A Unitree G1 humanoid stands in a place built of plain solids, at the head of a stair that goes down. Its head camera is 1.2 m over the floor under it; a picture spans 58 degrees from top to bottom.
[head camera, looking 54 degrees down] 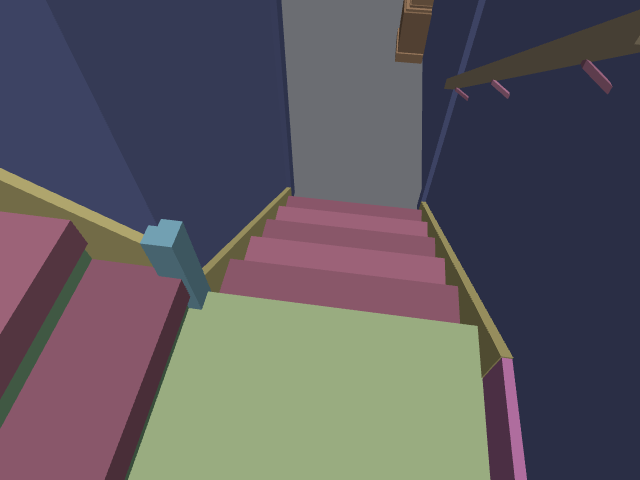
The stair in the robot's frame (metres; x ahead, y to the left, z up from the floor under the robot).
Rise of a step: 0.18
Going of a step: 0.25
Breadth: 0.86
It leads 7 degrees to the right of straight ahead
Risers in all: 6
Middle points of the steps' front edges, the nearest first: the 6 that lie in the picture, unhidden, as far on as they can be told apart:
0.61 -0.06 0.00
0.86 -0.08 -0.19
1.10 -0.12 -0.37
1.34 -0.15 -0.55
1.59 -0.19 -0.73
1.83 -0.22 -0.91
